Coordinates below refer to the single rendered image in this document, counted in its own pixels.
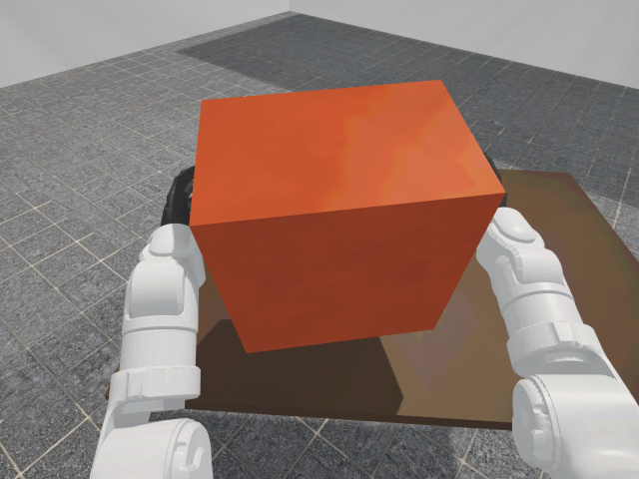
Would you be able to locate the robot left forearm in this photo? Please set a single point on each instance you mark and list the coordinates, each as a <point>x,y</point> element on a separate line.
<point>158,369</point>

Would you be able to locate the left robot upper arm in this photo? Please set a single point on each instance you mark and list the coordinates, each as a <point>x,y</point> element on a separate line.
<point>167,449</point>

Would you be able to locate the right robot hand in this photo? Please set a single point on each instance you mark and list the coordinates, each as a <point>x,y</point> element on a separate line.
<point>503,202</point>

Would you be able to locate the table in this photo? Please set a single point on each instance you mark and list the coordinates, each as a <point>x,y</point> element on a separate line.
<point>458,374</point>

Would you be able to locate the carton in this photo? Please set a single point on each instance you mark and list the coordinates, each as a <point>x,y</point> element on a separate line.
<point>338,214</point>

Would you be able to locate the right robot upper arm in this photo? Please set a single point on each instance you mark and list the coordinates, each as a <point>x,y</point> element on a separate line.
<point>576,426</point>

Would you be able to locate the robot right forearm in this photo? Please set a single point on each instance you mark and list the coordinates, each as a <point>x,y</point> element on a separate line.
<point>546,332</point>

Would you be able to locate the left robot hand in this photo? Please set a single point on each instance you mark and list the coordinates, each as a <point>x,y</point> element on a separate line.
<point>178,206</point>

